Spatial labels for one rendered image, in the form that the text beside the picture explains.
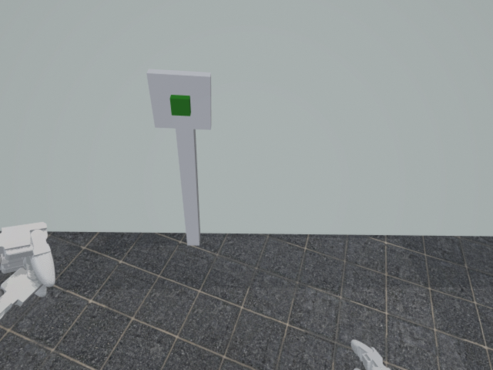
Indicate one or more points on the right robot hand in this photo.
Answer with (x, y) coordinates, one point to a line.
(369, 356)

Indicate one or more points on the left robot hand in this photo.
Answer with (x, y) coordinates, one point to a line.
(24, 249)

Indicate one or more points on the panel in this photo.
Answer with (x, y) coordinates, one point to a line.
(197, 85)

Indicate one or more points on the button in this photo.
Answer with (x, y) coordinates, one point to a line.
(180, 105)

